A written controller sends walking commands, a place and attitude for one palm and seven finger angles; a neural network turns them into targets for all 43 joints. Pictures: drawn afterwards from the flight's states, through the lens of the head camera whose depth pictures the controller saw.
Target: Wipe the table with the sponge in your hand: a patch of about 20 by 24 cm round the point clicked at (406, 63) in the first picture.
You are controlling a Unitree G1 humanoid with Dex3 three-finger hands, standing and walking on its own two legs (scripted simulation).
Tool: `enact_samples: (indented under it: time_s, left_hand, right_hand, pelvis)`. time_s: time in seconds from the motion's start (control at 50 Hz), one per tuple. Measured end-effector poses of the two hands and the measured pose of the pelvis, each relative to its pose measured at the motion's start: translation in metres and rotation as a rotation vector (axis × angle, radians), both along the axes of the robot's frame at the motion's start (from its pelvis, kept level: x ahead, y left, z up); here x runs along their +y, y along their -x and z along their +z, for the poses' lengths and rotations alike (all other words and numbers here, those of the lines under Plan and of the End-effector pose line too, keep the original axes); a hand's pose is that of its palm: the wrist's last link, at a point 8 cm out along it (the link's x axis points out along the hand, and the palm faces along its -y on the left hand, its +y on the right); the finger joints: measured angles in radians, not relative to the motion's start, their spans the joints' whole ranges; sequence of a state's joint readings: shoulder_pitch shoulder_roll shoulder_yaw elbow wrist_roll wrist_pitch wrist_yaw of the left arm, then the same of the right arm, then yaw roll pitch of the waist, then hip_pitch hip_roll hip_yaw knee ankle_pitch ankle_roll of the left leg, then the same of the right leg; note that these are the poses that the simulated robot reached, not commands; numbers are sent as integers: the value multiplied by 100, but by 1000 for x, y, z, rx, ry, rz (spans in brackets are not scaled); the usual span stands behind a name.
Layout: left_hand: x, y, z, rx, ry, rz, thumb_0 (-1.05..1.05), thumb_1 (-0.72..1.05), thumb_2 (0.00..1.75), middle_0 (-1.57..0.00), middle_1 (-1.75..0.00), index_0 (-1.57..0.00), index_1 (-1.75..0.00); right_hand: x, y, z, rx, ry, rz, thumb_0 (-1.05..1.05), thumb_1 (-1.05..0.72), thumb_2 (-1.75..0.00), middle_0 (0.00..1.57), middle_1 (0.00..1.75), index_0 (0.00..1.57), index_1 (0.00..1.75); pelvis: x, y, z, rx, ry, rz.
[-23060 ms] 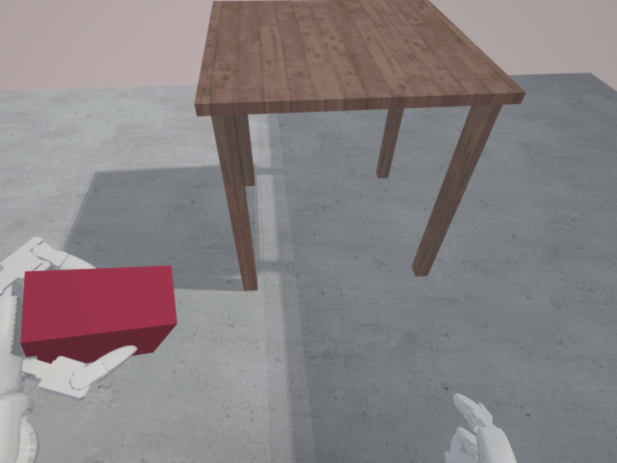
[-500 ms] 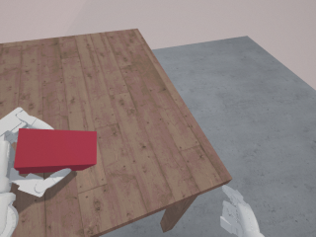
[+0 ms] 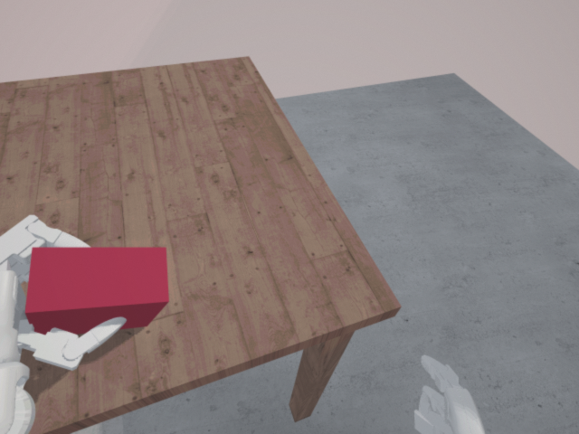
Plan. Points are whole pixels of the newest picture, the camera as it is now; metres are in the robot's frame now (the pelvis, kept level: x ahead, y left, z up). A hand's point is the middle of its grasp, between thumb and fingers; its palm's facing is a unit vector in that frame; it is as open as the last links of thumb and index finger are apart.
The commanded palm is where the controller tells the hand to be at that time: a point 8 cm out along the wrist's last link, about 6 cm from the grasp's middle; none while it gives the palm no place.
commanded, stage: come to a stop and stand still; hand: left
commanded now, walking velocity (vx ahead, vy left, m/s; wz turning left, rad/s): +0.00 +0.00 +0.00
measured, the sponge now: (118, 292) +0.23 +0.22 +0.12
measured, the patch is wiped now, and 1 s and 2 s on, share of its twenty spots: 0.00 0.00 0.00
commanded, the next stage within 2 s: look again from close up in 1.08 s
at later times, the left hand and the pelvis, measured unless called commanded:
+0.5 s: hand (38, 242) +0.25 +0.29 +0.17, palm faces +0.46 -0.79 -0.42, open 10.1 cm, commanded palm +0.16 +0.28 +0.18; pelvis -0.01 +0.00 +0.00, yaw -1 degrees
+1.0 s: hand (79, 246) +0.26 +0.26 +0.16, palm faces +0.37 -0.86 -0.34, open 10.1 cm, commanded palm +0.20 +0.30 +0.18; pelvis +0.04 +0.02 +0.00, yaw +0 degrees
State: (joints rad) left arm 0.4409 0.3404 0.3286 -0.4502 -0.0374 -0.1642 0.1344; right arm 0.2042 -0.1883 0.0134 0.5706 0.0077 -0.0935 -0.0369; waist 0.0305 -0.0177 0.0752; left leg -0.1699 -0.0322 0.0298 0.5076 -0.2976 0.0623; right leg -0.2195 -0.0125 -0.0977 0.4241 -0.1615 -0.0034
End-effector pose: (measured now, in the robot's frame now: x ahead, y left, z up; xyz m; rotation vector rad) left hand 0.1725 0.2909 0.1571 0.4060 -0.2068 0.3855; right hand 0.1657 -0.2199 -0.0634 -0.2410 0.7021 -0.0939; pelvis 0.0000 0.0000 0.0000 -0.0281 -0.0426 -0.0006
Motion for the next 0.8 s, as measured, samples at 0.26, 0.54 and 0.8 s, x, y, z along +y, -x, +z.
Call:
enact_samples:
  time_s: [0.26,0.54,0.8]
  left_hand:
    - [-16,11,12,-38,-32,-41,-1,-50,104,-73,-134,-75,-133]
    - [30,-39,32,-144,-136,-15,-1,-50,104,-73,-134,-75,-133]
    - [24,-49,7,-13,-127,-95,-1,-51,104,-74,-134,-75,-133]
  right_hand:
    - [-22,27,2,5,34,-19,1,-90,-90,20,30,20,30]
    - [3,25,-12,44,-4,14,1,-91,-90,20,30,20,30]
    - [28,-27,-9,36,-27,31,1,-90,-90,20,30,20,30]
  pelvis:
    - [-9,14,1,21,4,-5]
    - [10,2,-3,41,-7,-27]
    - [17,-32,-3,51,-4,-2]
